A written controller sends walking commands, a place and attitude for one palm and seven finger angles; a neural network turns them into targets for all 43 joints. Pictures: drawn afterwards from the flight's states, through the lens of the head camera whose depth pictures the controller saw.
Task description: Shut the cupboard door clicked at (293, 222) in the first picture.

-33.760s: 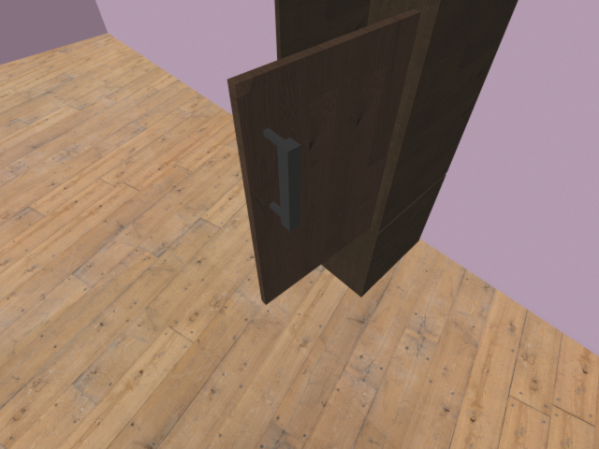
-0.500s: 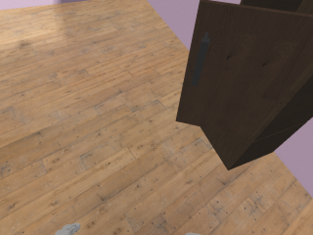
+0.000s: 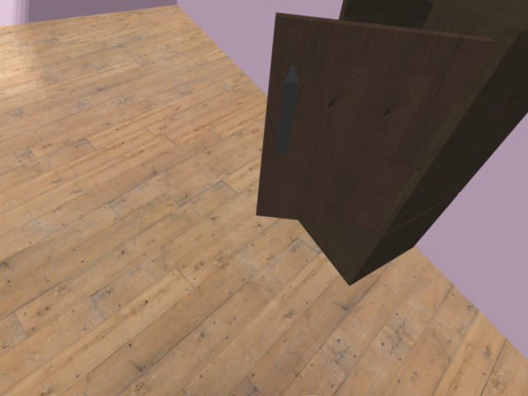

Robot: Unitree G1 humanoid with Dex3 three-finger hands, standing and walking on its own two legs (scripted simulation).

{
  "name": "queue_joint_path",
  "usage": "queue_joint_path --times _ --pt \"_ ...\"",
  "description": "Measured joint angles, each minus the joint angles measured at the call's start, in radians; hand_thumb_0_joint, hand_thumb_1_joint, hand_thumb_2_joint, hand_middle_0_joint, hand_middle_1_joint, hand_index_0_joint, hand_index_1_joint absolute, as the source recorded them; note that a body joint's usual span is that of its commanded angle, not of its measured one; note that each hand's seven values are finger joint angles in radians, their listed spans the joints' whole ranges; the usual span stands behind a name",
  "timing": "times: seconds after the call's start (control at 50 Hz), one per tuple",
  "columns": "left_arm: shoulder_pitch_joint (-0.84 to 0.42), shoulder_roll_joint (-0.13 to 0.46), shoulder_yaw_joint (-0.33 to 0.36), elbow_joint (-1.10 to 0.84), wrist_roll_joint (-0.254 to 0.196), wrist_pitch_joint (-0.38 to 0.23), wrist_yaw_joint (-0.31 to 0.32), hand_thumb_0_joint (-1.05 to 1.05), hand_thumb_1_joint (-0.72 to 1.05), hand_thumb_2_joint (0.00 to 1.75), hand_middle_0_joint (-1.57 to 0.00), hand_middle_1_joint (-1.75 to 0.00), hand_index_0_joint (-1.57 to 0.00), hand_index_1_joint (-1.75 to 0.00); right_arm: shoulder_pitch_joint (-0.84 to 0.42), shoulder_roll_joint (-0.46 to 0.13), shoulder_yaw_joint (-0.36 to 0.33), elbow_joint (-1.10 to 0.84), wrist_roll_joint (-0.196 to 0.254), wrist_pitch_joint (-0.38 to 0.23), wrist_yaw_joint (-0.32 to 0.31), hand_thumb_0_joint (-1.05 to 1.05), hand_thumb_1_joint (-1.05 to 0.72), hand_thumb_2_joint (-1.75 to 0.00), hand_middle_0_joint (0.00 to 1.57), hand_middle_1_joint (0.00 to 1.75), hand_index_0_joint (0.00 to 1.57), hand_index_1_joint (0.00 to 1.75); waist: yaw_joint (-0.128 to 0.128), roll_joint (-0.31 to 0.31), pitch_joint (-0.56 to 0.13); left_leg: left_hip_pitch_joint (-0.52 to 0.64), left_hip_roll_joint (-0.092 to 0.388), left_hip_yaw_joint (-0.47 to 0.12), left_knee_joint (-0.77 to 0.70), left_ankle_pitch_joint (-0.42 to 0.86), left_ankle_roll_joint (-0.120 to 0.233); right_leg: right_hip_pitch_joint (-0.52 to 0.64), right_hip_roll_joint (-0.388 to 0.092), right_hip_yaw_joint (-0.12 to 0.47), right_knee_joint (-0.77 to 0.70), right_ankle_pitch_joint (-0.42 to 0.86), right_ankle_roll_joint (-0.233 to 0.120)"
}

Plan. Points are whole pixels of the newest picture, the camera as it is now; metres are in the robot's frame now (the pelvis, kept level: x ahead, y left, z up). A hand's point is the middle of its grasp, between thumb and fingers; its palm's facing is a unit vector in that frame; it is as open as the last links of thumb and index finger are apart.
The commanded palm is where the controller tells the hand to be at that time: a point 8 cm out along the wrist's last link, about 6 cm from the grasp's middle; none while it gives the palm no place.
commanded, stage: take the last steps up to it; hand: left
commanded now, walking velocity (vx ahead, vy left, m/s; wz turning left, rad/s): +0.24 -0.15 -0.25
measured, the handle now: (286, 112) +0.64 -0.01 +0.07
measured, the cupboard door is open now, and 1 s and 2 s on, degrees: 55 55 55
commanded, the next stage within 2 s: come to a stop and stand still in 0.48 s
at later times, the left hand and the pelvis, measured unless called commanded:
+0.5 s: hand (213, 381) +0.18 +0.09 -0.17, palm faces -0.08 -0.98 -0.19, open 7.3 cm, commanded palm none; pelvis +0.11 -0.09 +0.00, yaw -4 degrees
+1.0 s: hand (233, 331) +0.26 +0.06 -0.17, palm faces -0.05 -0.96 -0.26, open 7.3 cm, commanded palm none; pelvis +0.20 -0.13 +0.00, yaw -4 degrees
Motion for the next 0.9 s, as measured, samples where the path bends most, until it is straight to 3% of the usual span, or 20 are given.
queue_joint_path --times 0.08,0.24,0.28,0.34,0.38,0.42,0.5,0.58,0.6,0.64,0.7,0.74,0.8,0.86,0.9 --pt "-0.004 0.002 0.003 -0.001 0.000 -0.004 -0.018 0.01 0.91 0.90 -0.19 -0.30 -0.20 -0.29 0.039 0.007 -0.002 0.020 0.000 -0.013 -0.002 0.01 -0.91 -0.90 0.20 0.30 0.20 0.30 -0.001 0.013 -0.001 0.062 0.023 0.024 -0.096 0.032 -0.012 -0.039 -0.029 -0.029 0.004 0.071 0.012" --pt "-0.056 -0.009 -0.003 -0.007 0.000 -0.018 -0.035 0.01 0.91 0.90 -0.19 -0.30 -0.19 -0.29 0.089 -0.022 -0.032 0.074 -0.001 -0.006 0.006 0.01 -0.91 -0.90 0.20 0.30 0.21 0.30 -0.037 0.054 0.012 0.110 0.082 0.065 -0.084 -0.021 -0.070 0.042 -0.061 -0.066 -0.353 0.122 0.006" --pt "-0.062 -0.006 -0.006 -0.016 0.001 -0.041 -0.035 0.00 0.91 0.90 -0.19 -0.30 -0.19 -0.29 0.108 -0.031 -0.038 0.089 0.005 0.001 0.010 0.01 -0.91 -0.90 0.20 0.30 0.21 0.30 -0.038 0.055 0.006 0.090 0.098 0.063 0.002 -0.081 -0.079 0.109 -0.054 -0.070 -0.481 0.176 -0.012" --pt "-0.073 -0.032 -0.011 -0.011 -0.003 -0.077 -0.011 0.00 0.91 0.90 -0.19 -0.30 -0.20 -0.29 0.078 -0.056 -0.044 0.121 0.017 0.032 0.011 0.01 -0.91 -0.90 0.20 0.30 0.20 0.30 -0.026 0.086 0.019 -0.039 0.082 -0.019 0.334 -0.245 -0.042 0.117 -0.025 -0.087 -0.444 0.172 -0.032" --pt "-0.058 -0.045 -0.016 -0.006 -0.004 -0.081 0.006 0.00 0.91 0.90 -0.19 -0.30 -0.20 -0.29 0.048 -0.060 -0.047 0.122 0.016 0.038 0.012 0.01 -0.91 -0.90 0.20 0.30 0.20 0.30 -0.018 0.080 0.016 -0.126 0.052 -0.028 0.493 -0.229 -0.028 0.155 -0.018 -0.087 -0.487 0.161 -0.046" --pt "-0.037 -0.054 -0.021 0.009 -0.003 -0.082 0.017 0.00 0.91 0.90 -0.19 -0.30 -0.20 -0.29 0.019 -0.059 -0.047 0.102 0.013 0.031 0.016 0.01 -0.91 -0.90 0.20 0.30 0.20 0.30 -0.019 0.068 0.010 -0.187 0.036 -0.015 0.533 -0.179 -0.028 0.197 -0.012 -0.090 -0.545 0.174 -0.050" --pt "-0.001 -0.050 -0.024 0.045 -0.002 -0.089 0.030 0.00 0.93 0.90 -0.20 -0.30 -0.20 -0.30 -0.034 -0.039 -0.040 0.053 0.011 0.010 0.020 0.01 -0.91 -0.90 0.20 0.30 0.20 0.30 -0.017 0.049 0.003 -0.223 0.021 0.012 0.386 -0.110 -0.033 0.261 0.009 -0.103 -0.607 0.169 -0.057" --pt "0.034 -0.045 -0.028 0.073 -0.008 -0.082 0.027 0.00 0.93 0.90 -0.20 -0.30 -0.20 -0.30 -0.074 -0.015 -0.024 0.027 0.011 -0.015 0.020 0.01 -0.91 -0.90 0.20 0.30 0.20 0.30 -0.002 0.036 0.009 -0.143 0.005 0.026 0.120 0.020 -0.029 0.297 0.034 -0.107 -0.559 0.098 -0.057" --pt "0.047 -0.046 -0.028 0.076 -0.011 -0.079 0.026 0.00 0.92 0.90 -0.20 -0.30 -0.20 -0.30 -0.077 -0.012 -0.019 0.022 0.009 -0.025 0.020 0.01 -0.91 -0.90 0.20 0.30 0.20 0.30 0.001 0.034 0.006 -0.119 0.002 0.019 0.075 0.061 -0.011 0.289 0.039 -0.104 -0.511 0.062 -0.055" --pt "0.053 -0.039 -0.029 0.086 -0.015 -0.065 0.028 0.00 0.92 0.90 -0.20 -0.30 -0.20 -0.30 -0.089 0.008 -0.008 0.022 0.002 -0.034 0.012 0.00 -0.91 -0.90 0.20 0.30 0.20 0.30 0.007 0.001 0.010 -0.110 -0.010 0.037 0.113 0.018 0.028 0.231 0.022 -0.081 -0.336 -0.032 -0.047" --pt "0.032 -0.046 -0.036 0.090 -0.017 -0.047 0.034 0.00 0.92 0.90 -0.19 -0.30 -0.20 -0.29 -0.093 0.022 0.009 0.024 0.006 -0.027 -0.008 0.00 -0.91 -0.90 0.20 0.30 0.20 0.30 0.013 -0.003 0.024 -0.066 -0.016 0.043 0.083 -0.012 0.038 0.146 0.001 -0.054 -0.164 -0.104 -0.017" --pt "0.011 -0.056 -0.039 0.082 -0.019 -0.043 0.039 0.00 0.92 0.90 -0.19 -0.30 -0.20 -0.29 -0.098 0.021 0.007 0.038 0.012 -0.014 -0.018 0.00 -0.92 -0.90 0.20 0.30 0.20 0.30 0.018 0.012 0.038 -0.032 -0.017 0.034 0.039 0.005 0.027 0.139 -0.021 -0.047 -0.228 -0.066 -0.002" --pt "0.000 -0.047 -0.040 0.059 -0.014 -0.052 0.045 0.01 0.93 0.90 -0.20 -0.30 -0.20 -0.30 -0.106 0.012 -0.004 0.059 0.026 0.010 -0.015 0.00 -0.93 -0.90 0.20 0.30 0.20 0.30 0.027 0.020 0.049 -0.005 -0.020 0.029 0.022 0.002 0.012 0.166 -0.051 -0.023 -0.426 0.175 0.000" --pt "-0.004 -0.036 -0.037 0.046 -0.005 -0.054 0.047 0.01 0.93 0.90 -0.20 -0.30 -0.20 -0.30 -0.114 -0.002 -0.025 0.064 0.032 0.039 -0.003 0.00 -0.93 -0.90 0.20 0.30 0.20 0.30 0.027 0.031 0.042 -0.016 -0.017 0.020 0.054 -0.023 -0.009 0.177 -0.051 -0.025 -0.429 0.117 -0.002" --pt "-0.014 -0.039 -0.037 0.041 -0.003 -0.057 0.049 0.00 0.92 0.90 -0.20 -0.30 -0.20 -0.30 -0.123 -0.020 -0.038 0.059 0.032 0.056 0.001 0.00 -0.93 -0.90 0.20 0.30 0.20 0.30 0.023 0.047 0.045 -0.048 -0.029 -0.012 0.149 -0.110 -0.023 0.176 -0.050 -0.032 -0.427 0.091 -0.007"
